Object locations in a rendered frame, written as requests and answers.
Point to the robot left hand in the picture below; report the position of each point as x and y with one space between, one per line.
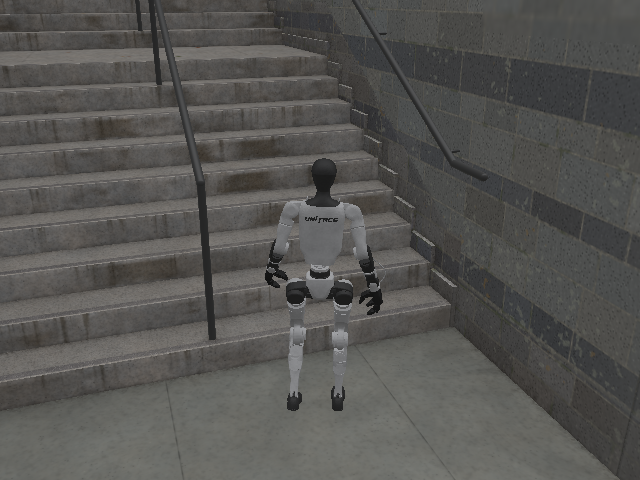
279 274

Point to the robot left forearm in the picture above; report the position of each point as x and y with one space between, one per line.
274 260

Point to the robot right upper arm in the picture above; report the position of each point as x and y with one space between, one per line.
353 213

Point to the robot right hand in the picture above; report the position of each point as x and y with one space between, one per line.
376 300

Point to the robot torso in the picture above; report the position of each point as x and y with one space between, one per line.
320 235

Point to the robot head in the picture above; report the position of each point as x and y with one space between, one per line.
323 173

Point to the robot left upper arm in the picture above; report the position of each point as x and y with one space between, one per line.
290 210

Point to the robot right forearm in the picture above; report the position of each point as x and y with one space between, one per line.
369 272

